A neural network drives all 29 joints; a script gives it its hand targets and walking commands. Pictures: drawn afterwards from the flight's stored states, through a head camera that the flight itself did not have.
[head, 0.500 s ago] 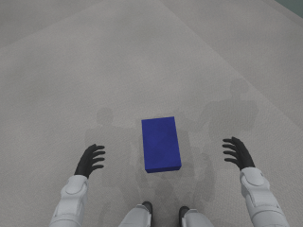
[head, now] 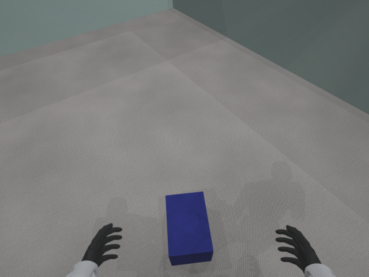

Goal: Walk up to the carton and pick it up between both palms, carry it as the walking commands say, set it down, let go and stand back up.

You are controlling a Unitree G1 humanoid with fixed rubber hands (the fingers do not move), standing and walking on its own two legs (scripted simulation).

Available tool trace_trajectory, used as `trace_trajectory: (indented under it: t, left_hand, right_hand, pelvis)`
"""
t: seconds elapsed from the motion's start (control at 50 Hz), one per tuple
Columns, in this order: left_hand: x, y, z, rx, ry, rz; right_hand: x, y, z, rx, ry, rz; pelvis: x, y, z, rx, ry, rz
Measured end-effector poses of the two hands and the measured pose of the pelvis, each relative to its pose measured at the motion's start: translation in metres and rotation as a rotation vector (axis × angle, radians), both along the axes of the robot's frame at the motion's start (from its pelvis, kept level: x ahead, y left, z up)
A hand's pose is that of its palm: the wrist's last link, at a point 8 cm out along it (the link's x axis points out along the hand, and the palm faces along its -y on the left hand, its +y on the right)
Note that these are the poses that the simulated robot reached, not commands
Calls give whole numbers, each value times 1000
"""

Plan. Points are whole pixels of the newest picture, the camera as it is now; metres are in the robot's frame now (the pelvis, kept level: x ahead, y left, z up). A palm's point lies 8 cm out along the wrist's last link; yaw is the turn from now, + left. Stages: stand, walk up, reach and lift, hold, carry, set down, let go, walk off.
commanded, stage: let go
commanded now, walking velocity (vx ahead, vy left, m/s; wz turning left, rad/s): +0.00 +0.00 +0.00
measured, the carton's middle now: (187, 227) +0.45 +0.04 -0.68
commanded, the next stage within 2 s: stand in 0.18 s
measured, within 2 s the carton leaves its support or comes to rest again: neither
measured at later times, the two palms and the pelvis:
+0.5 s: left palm (65, 276) +0.14 +0.30 -0.09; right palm out of the picture +0.13 -0.28 -0.08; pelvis +0.01 +0.02 +0.00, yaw -1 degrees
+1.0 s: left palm out of the picture +0.13 +0.31 -0.10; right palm out of the picture +0.12 -0.28 -0.09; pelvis +0.01 +0.02 +0.00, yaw -1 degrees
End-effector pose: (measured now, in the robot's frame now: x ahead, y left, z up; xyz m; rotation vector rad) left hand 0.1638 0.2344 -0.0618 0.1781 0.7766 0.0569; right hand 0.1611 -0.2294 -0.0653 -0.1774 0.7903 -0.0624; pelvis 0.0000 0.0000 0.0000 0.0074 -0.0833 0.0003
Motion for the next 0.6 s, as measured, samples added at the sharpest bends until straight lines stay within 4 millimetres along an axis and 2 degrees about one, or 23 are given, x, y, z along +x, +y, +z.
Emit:
trace_trajectory:
  t: [0.2,0.34,0.42,0.6]
  left_hand:
    - [-6,11,-3,31,28,55]
    - [-19,47,-20,137,70,55]
    - [-25,60,-27,162,117,53]
    - [-22,67,-36,178,168,39]
  right_hand:
    - [-5,2,-2,-23,-4,-17]
    - [-23,-30,-12,-171,87,-43]
    - [-28,-43,-12,-209,120,-65]
    - [-27,-47,-15,-227,155,-82]
  pelvis:
    - [-3,6,-2,-7,5,6]
    - [-1,10,-4,-11,68,-4]
    - [3,13,-3,-12,80,-9]
    - [12,18,-2,-11,80,-13]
